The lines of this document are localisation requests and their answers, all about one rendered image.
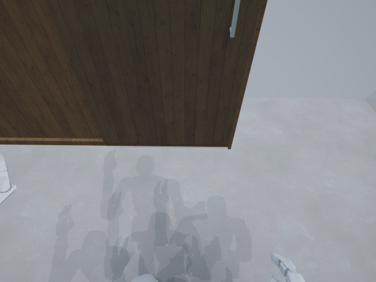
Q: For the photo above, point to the wardrobe door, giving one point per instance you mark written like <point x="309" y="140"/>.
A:
<point x="158" y="71"/>
<point x="40" y="95"/>

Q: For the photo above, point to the robot left hand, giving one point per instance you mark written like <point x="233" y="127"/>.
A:
<point x="6" y="188"/>

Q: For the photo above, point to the robot right hand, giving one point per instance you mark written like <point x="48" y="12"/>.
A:
<point x="287" y="269"/>

